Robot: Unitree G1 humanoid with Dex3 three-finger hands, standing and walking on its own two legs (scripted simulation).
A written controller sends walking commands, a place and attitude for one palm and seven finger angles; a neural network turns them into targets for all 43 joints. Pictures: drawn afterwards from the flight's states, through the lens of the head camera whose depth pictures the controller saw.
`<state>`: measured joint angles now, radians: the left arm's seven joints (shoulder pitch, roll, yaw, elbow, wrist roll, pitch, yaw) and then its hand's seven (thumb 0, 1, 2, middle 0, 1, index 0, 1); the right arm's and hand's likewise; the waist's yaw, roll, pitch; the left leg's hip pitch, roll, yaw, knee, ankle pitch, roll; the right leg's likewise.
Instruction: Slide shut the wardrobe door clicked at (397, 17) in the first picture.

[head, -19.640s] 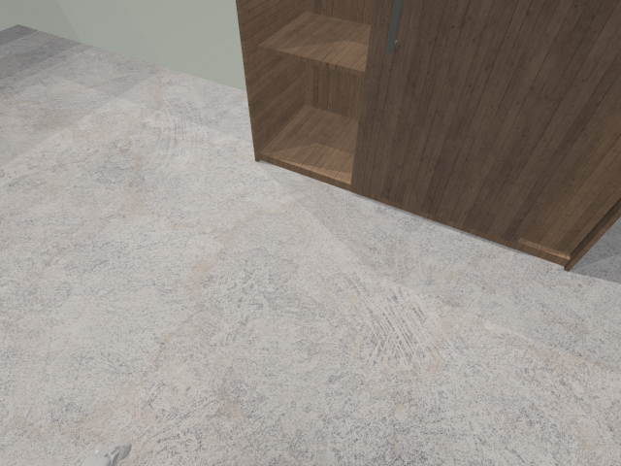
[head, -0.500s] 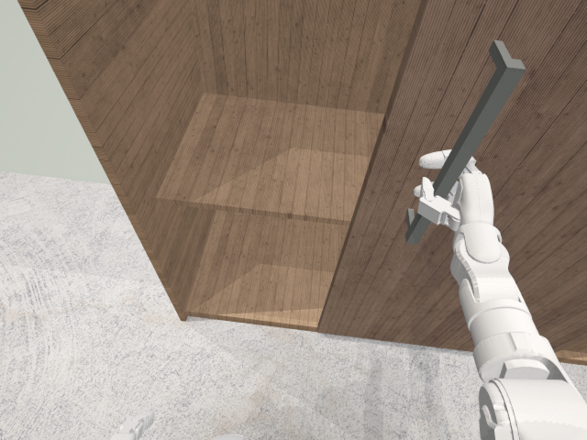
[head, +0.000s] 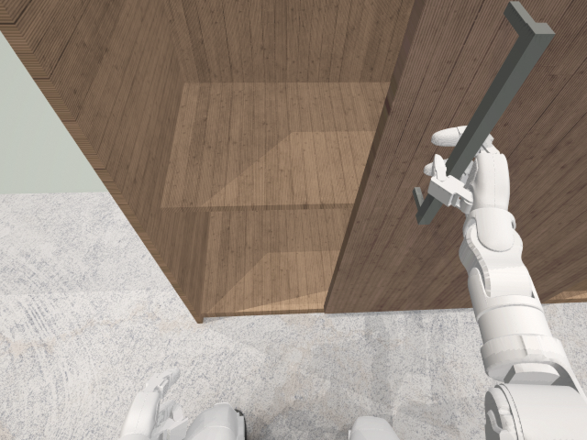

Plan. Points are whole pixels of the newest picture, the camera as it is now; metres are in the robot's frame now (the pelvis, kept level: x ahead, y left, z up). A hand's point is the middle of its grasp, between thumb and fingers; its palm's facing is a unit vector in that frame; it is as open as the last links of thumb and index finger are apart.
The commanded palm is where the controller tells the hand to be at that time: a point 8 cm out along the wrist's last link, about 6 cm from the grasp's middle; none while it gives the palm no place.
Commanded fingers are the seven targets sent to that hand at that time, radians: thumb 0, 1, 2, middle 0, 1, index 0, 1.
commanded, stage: step sideways, sliding the door along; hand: right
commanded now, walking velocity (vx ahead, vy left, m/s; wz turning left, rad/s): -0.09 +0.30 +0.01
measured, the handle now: (458, 140) +0.46 -0.23 +0.13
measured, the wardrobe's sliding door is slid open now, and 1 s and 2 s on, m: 0.41 0.07 0.00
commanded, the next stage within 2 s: stop walking and hold the door there in 2.00 s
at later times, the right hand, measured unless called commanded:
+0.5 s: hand (344, 180) +0.42 -0.07 +0.09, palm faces +0.39 +0.90 -0.19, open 6.0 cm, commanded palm +0.38 -0.04 +0.10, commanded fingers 0.00 -0.90 -0.90 0.45 1.40 0.45 1.40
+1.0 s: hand (180, 184) +0.41 +0.14 +0.10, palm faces +0.30 +0.94 -0.14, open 5.7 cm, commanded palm +0.37 +0.14 +0.10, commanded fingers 0.00 -0.90 -0.90 0.45 1.40 0.45 1.40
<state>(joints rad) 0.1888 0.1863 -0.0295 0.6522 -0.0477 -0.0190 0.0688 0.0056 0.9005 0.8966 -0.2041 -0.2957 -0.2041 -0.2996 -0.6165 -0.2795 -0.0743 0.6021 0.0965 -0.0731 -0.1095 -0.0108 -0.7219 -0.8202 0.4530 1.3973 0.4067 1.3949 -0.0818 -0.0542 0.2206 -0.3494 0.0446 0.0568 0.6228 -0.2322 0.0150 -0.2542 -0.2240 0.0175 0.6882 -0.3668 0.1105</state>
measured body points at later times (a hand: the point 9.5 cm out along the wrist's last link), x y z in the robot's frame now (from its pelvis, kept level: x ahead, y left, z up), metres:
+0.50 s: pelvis +0.06 +0.16 +0.00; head +0.16 +0.17 +0.44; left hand +0.29 +0.34 -0.12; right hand +0.39 -0.12 +0.11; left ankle +0.10 +0.28 -0.71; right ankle +0.00 -0.05 -0.68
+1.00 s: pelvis +0.09 +0.32 +0.00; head +0.19 +0.34 +0.44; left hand +0.32 +0.51 -0.11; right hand +0.39 +0.09 +0.11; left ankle +0.14 +0.44 -0.71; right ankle +0.03 +0.12 -0.66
